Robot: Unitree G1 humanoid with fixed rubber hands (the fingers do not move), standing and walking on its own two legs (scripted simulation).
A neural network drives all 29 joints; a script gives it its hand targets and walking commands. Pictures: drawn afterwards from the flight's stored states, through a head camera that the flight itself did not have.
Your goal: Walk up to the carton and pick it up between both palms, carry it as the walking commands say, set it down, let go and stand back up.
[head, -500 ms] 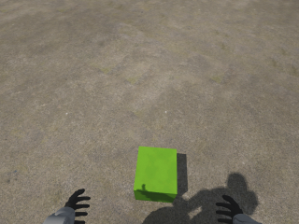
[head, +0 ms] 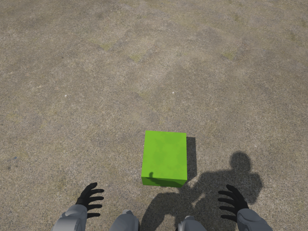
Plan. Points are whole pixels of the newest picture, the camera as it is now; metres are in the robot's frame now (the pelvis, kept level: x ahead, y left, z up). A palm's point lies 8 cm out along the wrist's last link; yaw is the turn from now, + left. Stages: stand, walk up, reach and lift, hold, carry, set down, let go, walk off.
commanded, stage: reach and lift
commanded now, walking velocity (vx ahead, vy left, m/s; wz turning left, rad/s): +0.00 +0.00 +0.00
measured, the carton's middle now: (163, 159) +0.48 -0.03 -0.61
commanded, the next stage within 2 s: none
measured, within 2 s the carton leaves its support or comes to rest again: neither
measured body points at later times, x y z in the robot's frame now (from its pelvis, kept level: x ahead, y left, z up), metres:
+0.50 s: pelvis -0.05 +0.00 -0.04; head +0.17 +0.00 +0.35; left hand +0.35 +0.21 -0.15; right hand +0.35 -0.21 -0.15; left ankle +0.04 +0.12 -0.68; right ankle +0.02 -0.13 -0.68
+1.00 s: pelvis -0.04 +0.00 -0.06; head +0.26 +0.01 +0.26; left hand +0.50 +0.20 -0.17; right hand +0.48 -0.22 -0.17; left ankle +0.04 +0.12 -0.68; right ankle +0.02 -0.13 -0.68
